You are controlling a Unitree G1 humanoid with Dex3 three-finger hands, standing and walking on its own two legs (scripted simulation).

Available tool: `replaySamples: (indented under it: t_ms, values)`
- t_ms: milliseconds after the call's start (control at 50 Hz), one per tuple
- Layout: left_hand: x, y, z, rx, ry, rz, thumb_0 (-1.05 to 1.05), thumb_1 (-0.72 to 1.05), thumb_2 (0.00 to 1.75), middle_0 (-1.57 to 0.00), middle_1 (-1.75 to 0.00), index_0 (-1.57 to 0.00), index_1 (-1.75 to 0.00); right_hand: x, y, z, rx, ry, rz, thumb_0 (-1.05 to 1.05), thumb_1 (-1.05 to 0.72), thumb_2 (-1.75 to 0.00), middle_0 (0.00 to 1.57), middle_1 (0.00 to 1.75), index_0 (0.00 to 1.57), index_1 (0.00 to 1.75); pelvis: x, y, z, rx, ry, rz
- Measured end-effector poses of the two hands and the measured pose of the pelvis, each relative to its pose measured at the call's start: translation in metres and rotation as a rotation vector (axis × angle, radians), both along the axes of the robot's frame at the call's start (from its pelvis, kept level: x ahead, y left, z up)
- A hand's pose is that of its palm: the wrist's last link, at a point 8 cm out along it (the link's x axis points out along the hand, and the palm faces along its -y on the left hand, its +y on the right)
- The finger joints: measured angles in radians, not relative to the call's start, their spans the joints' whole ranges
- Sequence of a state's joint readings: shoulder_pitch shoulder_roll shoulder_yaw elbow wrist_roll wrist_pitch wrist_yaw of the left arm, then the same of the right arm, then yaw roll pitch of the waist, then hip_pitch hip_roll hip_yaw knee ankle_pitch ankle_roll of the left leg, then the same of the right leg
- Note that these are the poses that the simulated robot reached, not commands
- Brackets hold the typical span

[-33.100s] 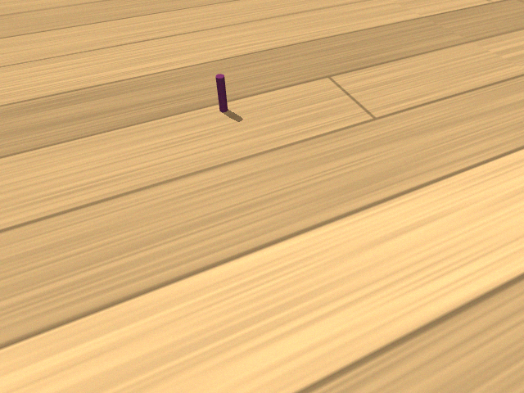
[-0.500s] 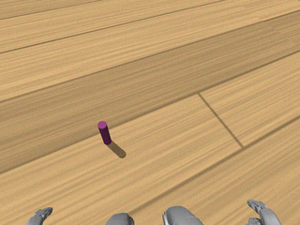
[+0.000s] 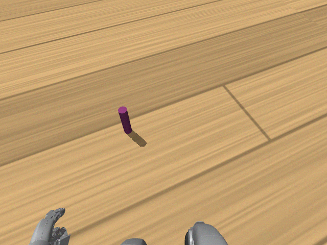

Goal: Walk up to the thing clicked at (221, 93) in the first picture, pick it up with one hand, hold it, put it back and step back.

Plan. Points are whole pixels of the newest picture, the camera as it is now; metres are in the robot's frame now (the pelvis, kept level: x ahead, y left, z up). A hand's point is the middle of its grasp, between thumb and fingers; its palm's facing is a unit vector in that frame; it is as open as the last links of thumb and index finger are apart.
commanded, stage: step back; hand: left
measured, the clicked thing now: (125, 121) +0.85 +0.25 -0.63
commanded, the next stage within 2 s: stand in 1.52 s
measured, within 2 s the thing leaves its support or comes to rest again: neither
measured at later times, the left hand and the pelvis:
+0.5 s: hand out of the picture -0.10 +0.23 -0.13, palm faces -0.06 -0.91 -0.41, open 7.4 cm; pelvis -0.18 -0.03 +0.01, yaw -3 degrees
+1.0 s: hand out of the picture -0.18 +0.23 -0.13, palm faces +0.03 -0.93 -0.37, open 7.4 cm; pelvis -0.23 -0.04 +0.01, yaw +0 degrees
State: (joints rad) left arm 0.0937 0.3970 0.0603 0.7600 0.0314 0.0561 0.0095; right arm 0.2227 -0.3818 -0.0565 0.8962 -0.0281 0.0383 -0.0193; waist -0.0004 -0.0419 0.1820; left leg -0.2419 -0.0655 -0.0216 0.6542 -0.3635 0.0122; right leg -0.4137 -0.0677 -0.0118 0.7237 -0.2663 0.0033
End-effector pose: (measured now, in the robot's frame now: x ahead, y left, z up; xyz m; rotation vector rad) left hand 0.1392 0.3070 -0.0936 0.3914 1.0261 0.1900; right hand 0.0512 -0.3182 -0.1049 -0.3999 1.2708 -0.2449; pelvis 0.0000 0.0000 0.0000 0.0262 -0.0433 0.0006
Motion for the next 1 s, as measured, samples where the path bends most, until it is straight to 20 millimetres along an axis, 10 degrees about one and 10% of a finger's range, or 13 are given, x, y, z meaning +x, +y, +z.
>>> replaySamples:
  t_ms: [320, 500, 740, 1000]
  values:
    - [-0.143, -0.020, -0.011, -0.006, 0.121, -0.017, 0.01, 0.90, 0.90, -0.20, -0.30, -0.21, -0.30, -0.065, -0.020, 0.016, -0.003, -0.196, 0.032, 0.01, -0.90, -0.89, 0.21, 0.30, 0.21, 0.30, -0.120, -0.021, 0.001, -0.035, 0.015, -0.090]
    - [-0.248, -0.031, 0.008, 0.020, 0.163, 0.041, 0.01, 0.90, 0.90, -0.21, -0.30, -0.21, -0.30, -0.144, -0.033, 0.006, 0.033, -0.139, 0.004, 0.01, -0.91, -0.90, 0.21, 0.30, 0.20, 0.30, -0.182, -0.031, 0.010, -0.003, 0.004, -0.060]
    - [-0.310, 0.001, 0.003, 0.001, 0.128, 0.118, 0.01, 0.90, 0.90, -0.20, -0.30, -0.21, -0.30, -0.236, -0.011, 0.005, 0.046, -0.016, 0.021, 0.01, -0.91, -0.89, 0.21, 0.30, 0.20, 0.30, -0.225, -0.019, 0.011, -0.002, -0.010, 0.022]
    - [-0.325, -0.034, -0.001, -0.039, 0.145, 0.119, 0.01, 0.90, 0.90, -0.20, -0.30, -0.21, -0.30, -0.211, -0.023, 0.003, 0.071, -0.078, 0.026, 0.01, -0.91, -0.89, 0.21, 0.30, 0.20, 0.30, -0.225, -0.037, 0.013, -0.036, -0.011, 0.002]
